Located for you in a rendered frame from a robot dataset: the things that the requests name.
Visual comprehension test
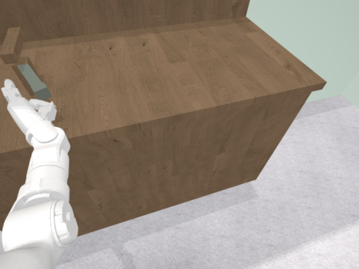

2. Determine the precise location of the left robot upper arm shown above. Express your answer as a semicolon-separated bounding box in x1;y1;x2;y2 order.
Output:
0;198;78;269

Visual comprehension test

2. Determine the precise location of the robot left forearm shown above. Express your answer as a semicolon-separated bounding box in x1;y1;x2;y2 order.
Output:
2;120;70;252

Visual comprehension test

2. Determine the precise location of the left robot hand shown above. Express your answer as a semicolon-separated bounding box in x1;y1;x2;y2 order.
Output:
1;79;57;135

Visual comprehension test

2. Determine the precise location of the tap lever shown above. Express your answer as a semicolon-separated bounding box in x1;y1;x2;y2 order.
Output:
17;63;52;100

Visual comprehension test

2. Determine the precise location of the counter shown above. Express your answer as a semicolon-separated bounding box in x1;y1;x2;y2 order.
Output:
0;0;327;236

